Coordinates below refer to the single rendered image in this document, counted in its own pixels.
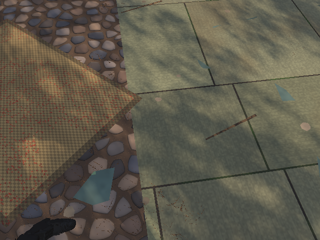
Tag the robot left hand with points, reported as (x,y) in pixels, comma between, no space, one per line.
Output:
(47,228)

